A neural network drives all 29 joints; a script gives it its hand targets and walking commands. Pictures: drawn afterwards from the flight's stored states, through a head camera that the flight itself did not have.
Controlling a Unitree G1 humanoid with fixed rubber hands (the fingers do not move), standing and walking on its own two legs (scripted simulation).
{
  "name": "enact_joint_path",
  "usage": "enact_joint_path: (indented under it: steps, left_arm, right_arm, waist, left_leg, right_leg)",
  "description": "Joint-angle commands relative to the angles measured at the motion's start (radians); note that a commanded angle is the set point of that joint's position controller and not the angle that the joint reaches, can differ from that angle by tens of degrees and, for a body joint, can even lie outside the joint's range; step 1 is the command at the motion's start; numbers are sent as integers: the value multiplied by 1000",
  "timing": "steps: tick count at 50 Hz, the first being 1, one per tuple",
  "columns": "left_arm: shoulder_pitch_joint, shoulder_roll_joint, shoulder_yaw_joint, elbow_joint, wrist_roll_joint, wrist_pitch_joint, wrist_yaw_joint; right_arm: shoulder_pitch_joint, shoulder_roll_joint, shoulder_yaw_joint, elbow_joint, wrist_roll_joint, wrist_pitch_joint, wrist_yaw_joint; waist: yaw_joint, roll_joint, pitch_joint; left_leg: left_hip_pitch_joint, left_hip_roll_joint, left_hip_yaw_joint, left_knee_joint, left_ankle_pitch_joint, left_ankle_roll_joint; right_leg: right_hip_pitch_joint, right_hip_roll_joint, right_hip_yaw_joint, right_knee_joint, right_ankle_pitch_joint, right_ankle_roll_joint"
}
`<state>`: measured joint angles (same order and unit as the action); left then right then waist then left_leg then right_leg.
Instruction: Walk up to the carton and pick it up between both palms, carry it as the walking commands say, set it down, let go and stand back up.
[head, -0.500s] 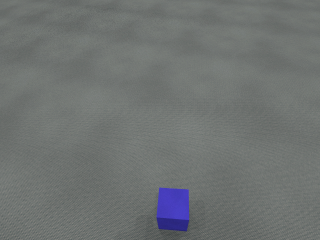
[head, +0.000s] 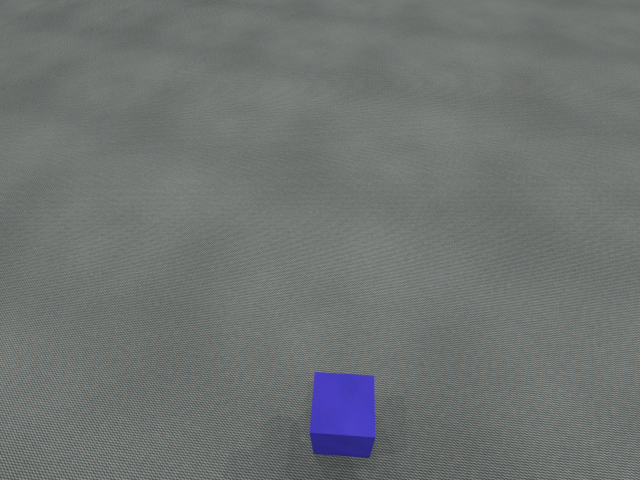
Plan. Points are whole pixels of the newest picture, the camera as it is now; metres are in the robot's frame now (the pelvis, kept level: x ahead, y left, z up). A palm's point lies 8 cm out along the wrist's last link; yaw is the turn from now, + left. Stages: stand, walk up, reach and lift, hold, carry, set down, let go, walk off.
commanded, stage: walk up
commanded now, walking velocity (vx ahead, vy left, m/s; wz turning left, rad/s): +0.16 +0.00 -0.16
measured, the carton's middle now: (342, 415) +0.41 -0.01 -0.66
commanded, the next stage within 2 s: stand in 1.10 s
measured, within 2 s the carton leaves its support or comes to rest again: neither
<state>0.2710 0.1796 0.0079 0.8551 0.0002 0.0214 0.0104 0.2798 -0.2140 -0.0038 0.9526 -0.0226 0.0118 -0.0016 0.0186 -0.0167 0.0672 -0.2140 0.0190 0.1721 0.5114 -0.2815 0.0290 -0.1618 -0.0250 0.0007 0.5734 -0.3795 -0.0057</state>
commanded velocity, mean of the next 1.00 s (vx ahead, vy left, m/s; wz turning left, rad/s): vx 0.01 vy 0.02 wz -0.08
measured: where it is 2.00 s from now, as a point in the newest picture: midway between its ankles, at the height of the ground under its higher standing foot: outside the picture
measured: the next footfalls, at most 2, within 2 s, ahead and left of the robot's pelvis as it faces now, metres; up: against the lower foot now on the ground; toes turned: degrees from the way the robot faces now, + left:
left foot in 0.52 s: +0.08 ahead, +0.12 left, +0.00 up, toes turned -6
right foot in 0.92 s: +0.01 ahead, -0.11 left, +0.00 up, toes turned -3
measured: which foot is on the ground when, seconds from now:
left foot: down 0.00-0.16, up 0.18-0.50, down 0.52-1.00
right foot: down 0.00-0.52, up 0.54-0.90, down 0.92-1.00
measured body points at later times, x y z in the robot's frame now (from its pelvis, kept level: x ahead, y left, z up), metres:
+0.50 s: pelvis +0.01 +0.01 -0.01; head +0.05 +0.00 +0.44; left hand +0.07 +0.24 -0.14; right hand +0.09 -0.24 -0.16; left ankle +0.04 +0.11 -0.73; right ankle +0.00 -0.12 -0.73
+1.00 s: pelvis +0.00 +0.00 +0.00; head +0.01 -0.02 +0.45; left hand +0.08 +0.23 -0.13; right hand +0.04 -0.25 -0.15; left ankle +0.04 +0.11 -0.73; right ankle -0.02 -0.10 -0.73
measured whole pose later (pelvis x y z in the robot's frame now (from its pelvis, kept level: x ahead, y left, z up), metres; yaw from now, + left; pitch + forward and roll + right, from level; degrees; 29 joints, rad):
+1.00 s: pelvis +0.00 +0.00 +0.00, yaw -6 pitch -2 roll +2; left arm 0.28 0.17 0.01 0.86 0.00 0.04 0.02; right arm 0.25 -0.22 0.00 0.93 -0.01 0.04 -0.01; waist 0.02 0.00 0.04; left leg -0.25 0.03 0.17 0.50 -0.24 0.03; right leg -0.22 -0.01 0.03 0.59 -0.34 -0.01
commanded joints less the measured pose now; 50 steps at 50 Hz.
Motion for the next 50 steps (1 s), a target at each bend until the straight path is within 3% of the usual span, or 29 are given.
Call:
enact_joint_path:
  steps: [1, 2, 3, 4, 6, 7, 8, 9, 10, 11, 13, 15, 17, 21, 23, 24, 25, 26, 27, 29, 33, 38, 40, 42, 44, 45, 46, 47, 50]
  left_arm:
    - [29, 102, 18, -44, 10, -41, 1]
    - [19, 116, 28, -44, 6, -38, 1]
    - [37, 101, 23, -58, 3, -39, 4]
    - [56, 94, 20, -44, -4, -41, 3]
    - [128, 102, 26, -13, 1, -48, 7]
    - [158, 150, 41, 6, 14, -51, 11]
    - [178, 218, 53, 16, 27, -51, 18]
    - [214, 237, 59, 23, 32, -49, 26]
    - [183, 236, 60, 26, 36, -48, 33]
    - [133, 196, 57, 22, 28, -42, 36]
    - [95, 173, 59, -6, 20, -43, 37]
    - [155, 184, 58, 6, 25, -50, 41]
    - [137, 191, 58, 11, 24, -44, 43]
    - [90, 198, 59, -9, 28, -32, 41]
    - [31, 201, 57, -11, 24, -25, 38]
    - [-2, 195, 56, -16, 12, -18, 34]
    - [35, 142, 44, -16, 8, -18, 30]
    - [45, 84, 30, -37, 6, -20, 26]
    - [21, 92, 41, -41, 7, -5, 30]
    - [5, 125, 63, -55, 9, 18, 20]
    - [52, 106, 43, -16, 17, 19, 6]
    - [19, 94, 29, -14, 13, 26, 4]
    - [1, 90, 24, -17, 9, 23, 5]
    - [26, 82, 19, -8, 7, 11, 8]
    - [88, 73, 19, 33, 8, -8, 13]
    - [100, 94, 25, 46, 14, -19, 20]
    - [87, 133, 27, 40, 18, -28, 21]
    - [62, 162, 21, 36, 11, -26, 18]
    - [-10, 157, 23, 17, 17, -33, 21]
  right_arm:
    - [102, -191, -58, -24, -20, -37, -19]
    - [68, -192, -58, -43, -18, -34, -27]
    - [45, -169, -54, -48, -7, -27, -32]
    - [20, -161, -53, -51, -3, -22, -30]
    - [-47, -142, -54, -70, 8, -7, -28]
    - [-76, -131, -58, -90, 12, 0, -19]
    - [-112, -104, -51, -109, 19, 17, -18]
    - [-113, -106, -59, -112, 21, 37, -20]
    - [-77, -105, -60, -103, 17, 46, -19]
    - [-77, -106, -54, -98, 20, 37, -15]
    - [-66, -102, -55, -93, 17, 31, -13]
    - [-76, -104, -57, -88, 12, 41, -11]
    - [-102, -93, -50, -102, 17, 39, -11]
    - [-95, -87, -48, -97, 20, 40, -8]
    - [-36, -78, -44, -72, 21, 31, -7]
    - [15, -84, -44, -61, 21, 18, -11]
    - [44, -137, -58, -54, 15, 5, -17]
    - [48, -220, -73, -60, 2, -3, -21]
    - [73, -228, -74, -49, -2, -3, -22]
    - [24, -205, -69, -63, -4, -5, -23]
    - [-42, -141, -49, -92, 6, -21, -27]
    - [-25, -152, -53, -97, 4, -14, -24]
    - [-5, -150, -55, -91, 0, -10, -22]
    - [-13, -137, -52, -84, 4, -1, -20]
    - [-32, -122, -52, -88, 8, 9, -14]
    - [-25, -78, -41, -86, 14, 8, -11]
    - [-9, -46, -36, -91, 20, 8, -6]
    - [-33, -55, -40, -90, 28, 14, -5]
    - [-9, -70, -40, -68, 25, 19, 4]
  waist:
    - [-49, 141, -107]
    - [-35, 120, -76]
    - [-22, 149, -99]
    - [-9, 160, -127]
    - [22, 131, -163]
    - [32, 4, -163]
    - [65, -131, -89]
    - [81, -150, -54]
    - [58, -145, -24]
    - [31, -178, -2]
    - [31, -172, -35]
    - [54, -135, -88]
    - [50, -200, -74]
    - [38, -203, -57]
    - [-2, -212, -65]
    - [-44, -199, -60]
    - [-57, -46, -84]
    - [-53, 204, -92]
    - [-58, 208, -79]
    - [-48, 110, -66]
    - [-22, 143, -104]
    - [-38, 177, -81]
    - [-45, 184, -84]
    - [-22, 183, -69]
    - [17, 135, -60]
    - [15, 30, -58]
    - [-10, -94, -50]
    - [-18, -121, -6]
    - [-34, -135, 32]
  left_leg:
    - [323, 378, -325, -192, 341, 161]
    - [292, 378, -273, -127, 619, 148]
    - [256, 318, -186, -65, 790, 120]
    - [239, 272, -109, -36, 796, 79]
    - [174, 178, -15, 50, 548, 10]
    - [45, 87, 15, 132, 244, -18]
    - [-148, 2, -36, 212, -130, -38]
    - [-252, -9, -110, 311, -291, -32]
    - [-278, 1, -159, 361, -293, -31]
    - [-272, 16, -158, 348, -276, -32]
    - [-263, 15, -150, 339, -248, -38]
    - [-280, 21, -169, 385, -192, -43]
    - [-246, 13, -159, 333, -214, -45]
    - [-162, -1, -131, 220, -178, -52]
    - [-36, 2, -118, 79, -113, -43]
    - [78, 11, -100, -84, 31, -41]
    - [167, 122, -197, -163, 154, -28]
    - [206, 332, -406, -239, 278, 28]
    - [198, 422, -460, -262, 352, 100]
    - [66, 380, -365, -264, 282, 120]
    - [104, 296, -243, -253, 393, 115]
    - [90, 261, -189, -244, 283, 109]
    - [71, 267, -222, -251, 179, 113]
    - [22, 237, -217, -239, 80, 95]
    - [-32, 205, -189, -188, 22, 56]
    - [-49, 171, -153, -129, 21, 34]
    - [-46, 74, -85, -49, -6, 0]
    - [-29, 21, -90, -32, -18, -7]
    - [27, 27, -108, -63, 10, -12]
  right_leg:
    - [-368, -18, 35, 230, -126, -9]
    - [-364, -18, 37, 227, -154, 5]
    - [-296, -28, 32, 144, -129, 7]
    - [-226, -20, 13, 44, -44, 2]
    - [-106, -62, 52, -108, 337, -26]
    - [-20, -148, 209, -167, 516, -75]
    - [41, -268, 397, -247, 697, -132]
    - [75, -340, 495, -266, 715, -174]
    - [59, -357, 499, -250, 738, -200]
    - [52, -295, 420, -241, 741, -192]
    - [66, -248, 332, -208, 808, -180]
    - [127, -284, 364, -191, 887, -177]
    - [73, -246, 356, -194, 827, -186]
    - [-26, -243, 348, -202, 687, -182]
    - [-98, -206, 310, -183, 534, -159]
    - [-174, -152, 257, -143, 402, -113]
    - [-227, -88, 198, -51, 257, -58]
    - [-328, 21, 80, 105, 48, 5]
    - [-365, 45, 46, 273, -210, 25]
    - [-312, 16, 97, 412, -160, 33]
    - [-272, 16, 61, 393, -63, 34]
    - [-234, 13, 23, 246, -59, 40]
    - [-201, 13, 18, 163, -63, 26]
    - [-125, 15, 12, 19, 1, 10]
    - [5, 4, 18, -177, 167, -7]
    - [28, -57, 106, -231, 209, -27]
    - [-19, -157, 252, -299, 243, -48]
    - [-106, -176, 300, -331, 206, -70]
    - [-169, -155, 275, -353, 122, -79]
